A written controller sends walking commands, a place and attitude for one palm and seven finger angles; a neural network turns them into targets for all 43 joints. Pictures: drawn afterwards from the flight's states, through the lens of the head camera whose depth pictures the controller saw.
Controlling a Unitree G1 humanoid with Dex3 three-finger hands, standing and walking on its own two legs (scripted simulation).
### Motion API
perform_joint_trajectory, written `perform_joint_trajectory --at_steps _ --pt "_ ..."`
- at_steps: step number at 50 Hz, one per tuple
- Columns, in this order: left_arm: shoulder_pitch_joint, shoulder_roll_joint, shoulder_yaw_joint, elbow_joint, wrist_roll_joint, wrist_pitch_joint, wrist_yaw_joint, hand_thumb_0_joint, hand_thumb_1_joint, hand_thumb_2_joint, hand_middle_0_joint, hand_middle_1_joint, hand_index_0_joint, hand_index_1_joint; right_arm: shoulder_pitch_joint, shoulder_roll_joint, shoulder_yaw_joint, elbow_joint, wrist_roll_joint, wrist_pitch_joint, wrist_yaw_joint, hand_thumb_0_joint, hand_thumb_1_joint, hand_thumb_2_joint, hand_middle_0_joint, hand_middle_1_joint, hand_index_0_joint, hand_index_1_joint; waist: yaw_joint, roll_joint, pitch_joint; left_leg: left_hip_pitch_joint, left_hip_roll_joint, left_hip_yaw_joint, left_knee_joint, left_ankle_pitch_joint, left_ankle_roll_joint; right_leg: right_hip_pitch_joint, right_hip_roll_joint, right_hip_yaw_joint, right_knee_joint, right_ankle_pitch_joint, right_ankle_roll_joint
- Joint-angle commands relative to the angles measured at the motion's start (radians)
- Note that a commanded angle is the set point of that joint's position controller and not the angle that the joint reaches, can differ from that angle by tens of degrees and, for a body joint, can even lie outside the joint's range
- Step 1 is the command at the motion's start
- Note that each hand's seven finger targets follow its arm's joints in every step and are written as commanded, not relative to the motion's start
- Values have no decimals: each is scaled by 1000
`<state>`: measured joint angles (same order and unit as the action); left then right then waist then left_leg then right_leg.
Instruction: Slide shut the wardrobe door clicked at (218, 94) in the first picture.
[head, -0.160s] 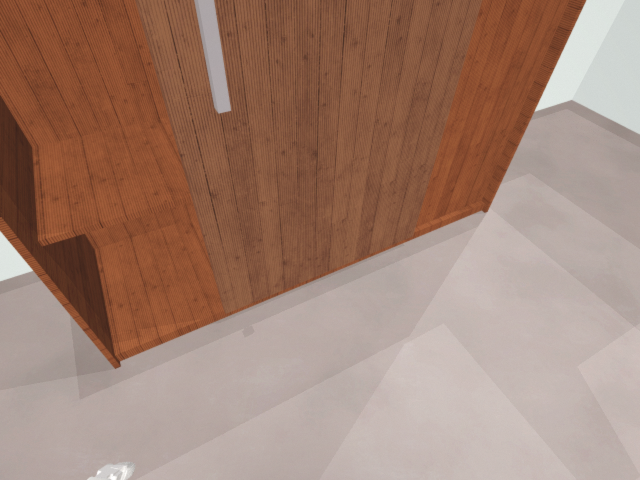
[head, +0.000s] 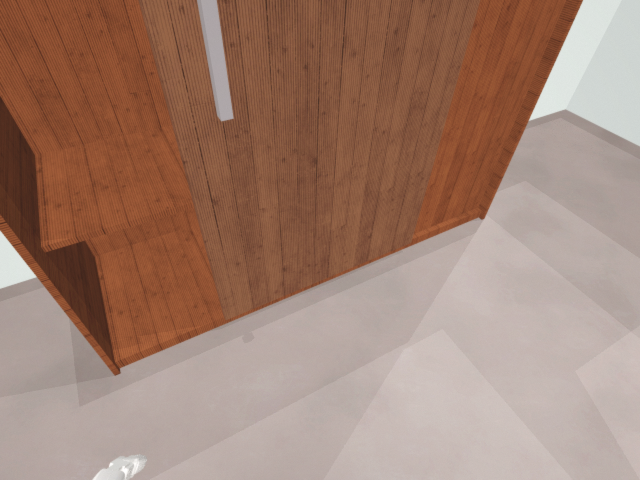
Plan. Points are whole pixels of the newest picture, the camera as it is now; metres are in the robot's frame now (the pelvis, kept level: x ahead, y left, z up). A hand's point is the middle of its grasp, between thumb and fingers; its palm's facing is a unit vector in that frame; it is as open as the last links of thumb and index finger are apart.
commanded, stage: stand and wait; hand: right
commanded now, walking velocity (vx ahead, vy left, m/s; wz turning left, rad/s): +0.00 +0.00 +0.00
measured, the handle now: (212, 54) +0.80 +0.26 +0.19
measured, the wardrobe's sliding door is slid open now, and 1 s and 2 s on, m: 0.37 0.37 0.37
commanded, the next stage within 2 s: look at it before walking up in 0.66 s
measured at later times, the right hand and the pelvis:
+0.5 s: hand out of the picture +0.04 -0.23 -0.15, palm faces -0.02 +0.94 -0.33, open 7.4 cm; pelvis -0.01 +0.02 +0.00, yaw +0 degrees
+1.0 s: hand out of the picture +0.08 -0.23 -0.15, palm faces -0.02 +0.95 -0.33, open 7.4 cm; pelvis +0.00 +0.02 +0.01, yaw +0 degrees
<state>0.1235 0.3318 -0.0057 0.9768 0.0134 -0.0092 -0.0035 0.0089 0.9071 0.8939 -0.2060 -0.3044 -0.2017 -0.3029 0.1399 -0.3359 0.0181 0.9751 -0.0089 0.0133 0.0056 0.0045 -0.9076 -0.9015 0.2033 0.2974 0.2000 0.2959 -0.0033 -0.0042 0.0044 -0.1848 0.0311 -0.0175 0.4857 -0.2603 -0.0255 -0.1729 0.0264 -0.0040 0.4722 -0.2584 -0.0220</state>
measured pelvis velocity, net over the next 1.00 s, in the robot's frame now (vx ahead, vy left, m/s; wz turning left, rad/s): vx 0.00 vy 0.02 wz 0.00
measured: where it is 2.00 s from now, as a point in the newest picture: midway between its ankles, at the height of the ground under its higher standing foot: outside the picture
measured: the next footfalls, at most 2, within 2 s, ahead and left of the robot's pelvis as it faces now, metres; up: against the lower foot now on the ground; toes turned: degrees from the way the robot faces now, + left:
none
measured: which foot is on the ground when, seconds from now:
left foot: down 0.00-1.00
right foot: down 0.00-1.00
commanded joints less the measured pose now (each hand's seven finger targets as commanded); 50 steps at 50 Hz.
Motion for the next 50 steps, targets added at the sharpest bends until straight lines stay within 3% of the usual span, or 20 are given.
perform_joint_trajectory --at_steps 1,20,36,50 --pt "-52 207 54 -48 2 -25 14 0 900 900 -200 -300 -200 -300 -55 -208 -53 -57 -4 -32 -18 0 -900 -900 200 300 200 300 7 16 -18 4 76 -72 -88 139 55 -15 -124 103 -115 159 -21" --pt "-22 202 48 40 -2 -22 12 0 900 900 -200 -300 -200 -300 -29 -204 -55 20 -2 -37 -15 0 -900 -900 200 300 200 300 7 11 -8 -8 86 -104 -168 -4 59 -18 -124 111 -149 52 -7" --pt "-20 202 43 69 -3 -23 13 0 900 900 -200 -300 -200 -300 -40 -204 -54 38 -2 -40 -18 0 -900 -900 200 300 200 300 6 22 -6 8 87 -102 -170 62 58 -8 -131 110 -154 109 -1" --pt "-41 205 43 66 -4 -28 17 0 900 900 -200 -300 -200 -300 -45 -200 -55 34 -2 -42 -18 0 -900 -900 200 300 200 300 4 1 -53 54 87 -83 -147 201 56 38 -140 107 -149 215 -1"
